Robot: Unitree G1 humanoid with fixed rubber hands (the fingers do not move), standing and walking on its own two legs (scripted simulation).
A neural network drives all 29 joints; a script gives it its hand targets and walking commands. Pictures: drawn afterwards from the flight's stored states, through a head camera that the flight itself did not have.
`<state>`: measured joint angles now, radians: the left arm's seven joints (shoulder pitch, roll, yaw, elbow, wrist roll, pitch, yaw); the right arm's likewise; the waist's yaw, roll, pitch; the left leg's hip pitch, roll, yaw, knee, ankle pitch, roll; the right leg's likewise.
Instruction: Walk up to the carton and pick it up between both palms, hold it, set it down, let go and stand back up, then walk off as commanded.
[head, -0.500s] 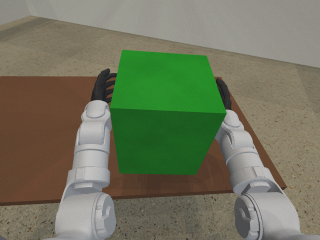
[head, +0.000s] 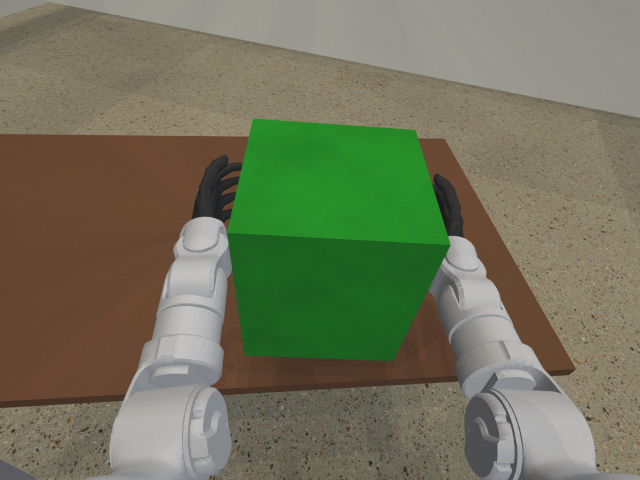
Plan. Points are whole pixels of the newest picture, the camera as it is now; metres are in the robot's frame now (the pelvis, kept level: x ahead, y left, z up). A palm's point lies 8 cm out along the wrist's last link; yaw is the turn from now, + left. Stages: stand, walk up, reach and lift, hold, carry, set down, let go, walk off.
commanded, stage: set down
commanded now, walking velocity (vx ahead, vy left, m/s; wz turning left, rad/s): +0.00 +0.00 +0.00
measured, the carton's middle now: (327, 246) +0.41 +0.00 +0.09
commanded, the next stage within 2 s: none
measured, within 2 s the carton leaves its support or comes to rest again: rests again in 1.52 s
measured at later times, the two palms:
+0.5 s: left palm (216, 227) +0.42 +0.15 +0.11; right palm (442, 249) +0.39 -0.15 +0.10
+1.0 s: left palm (220, 226) +0.44 +0.15 +0.10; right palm (439, 250) +0.40 -0.15 +0.09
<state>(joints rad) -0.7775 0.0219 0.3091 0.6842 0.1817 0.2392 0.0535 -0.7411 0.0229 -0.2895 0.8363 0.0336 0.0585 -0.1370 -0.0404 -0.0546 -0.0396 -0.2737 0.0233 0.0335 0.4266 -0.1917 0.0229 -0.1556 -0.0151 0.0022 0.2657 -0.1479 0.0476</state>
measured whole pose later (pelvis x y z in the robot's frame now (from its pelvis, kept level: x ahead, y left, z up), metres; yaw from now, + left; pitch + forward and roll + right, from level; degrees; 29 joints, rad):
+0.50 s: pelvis +0.01 +0.00 +0.00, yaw +0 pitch +3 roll -2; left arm -0.80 0.04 0.32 0.86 0.21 0.11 0.03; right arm -0.73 0.08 -0.44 0.89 -0.12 -0.01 -0.12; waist -0.04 -0.06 -0.05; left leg -0.27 0.02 0.03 0.43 -0.20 0.02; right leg -0.16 -0.02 0.00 0.27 -0.16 0.05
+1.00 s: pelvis +0.02 +0.00 +0.00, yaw +0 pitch +4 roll -2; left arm -0.81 0.05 0.33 0.94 0.25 0.02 0.01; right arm -0.72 0.12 -0.53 0.90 -0.21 -0.07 -0.10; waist -0.04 -0.06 -0.04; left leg -0.27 0.02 0.03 0.43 -0.21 0.02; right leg -0.16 -0.02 0.00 0.27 -0.17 0.05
